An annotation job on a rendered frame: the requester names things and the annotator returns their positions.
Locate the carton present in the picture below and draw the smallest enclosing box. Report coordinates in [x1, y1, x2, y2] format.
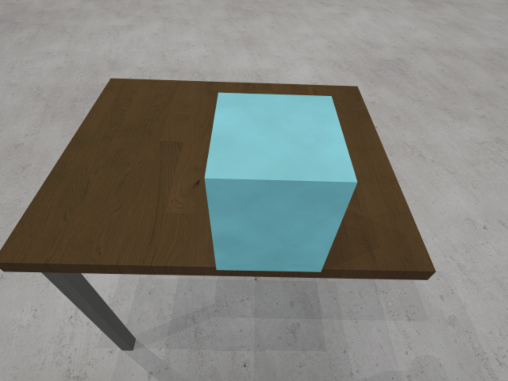
[205, 93, 357, 272]

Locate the table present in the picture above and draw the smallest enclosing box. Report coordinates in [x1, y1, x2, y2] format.
[0, 79, 436, 351]

